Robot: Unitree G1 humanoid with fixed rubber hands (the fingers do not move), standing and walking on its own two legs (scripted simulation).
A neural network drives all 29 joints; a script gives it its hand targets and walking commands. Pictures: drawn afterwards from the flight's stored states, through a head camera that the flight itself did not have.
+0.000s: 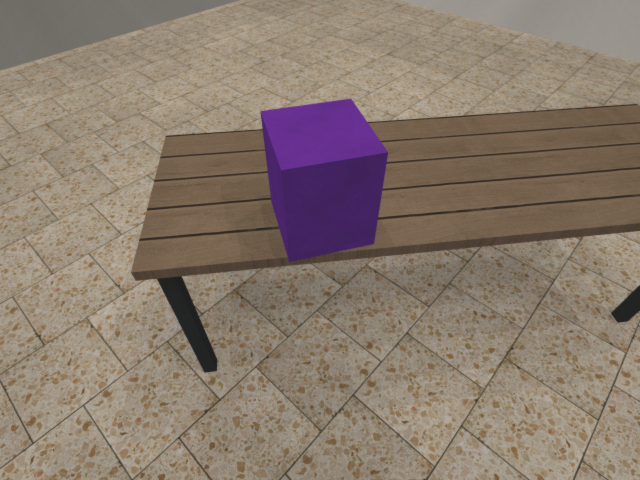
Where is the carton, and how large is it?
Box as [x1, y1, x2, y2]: [260, 99, 387, 261]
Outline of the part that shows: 351,99 260,111 271,201 289,261 373,243 387,151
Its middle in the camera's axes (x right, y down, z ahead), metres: +0.00 -0.13 +0.85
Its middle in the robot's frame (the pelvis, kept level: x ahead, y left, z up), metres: +0.73 +0.00 -0.06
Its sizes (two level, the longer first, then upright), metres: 0.210 0.200 0.250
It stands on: a table, 0.58 m high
